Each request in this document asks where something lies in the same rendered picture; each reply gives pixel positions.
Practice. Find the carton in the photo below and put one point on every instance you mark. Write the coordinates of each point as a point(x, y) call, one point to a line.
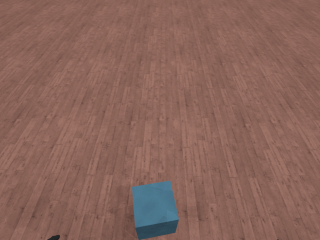
point(155, 212)

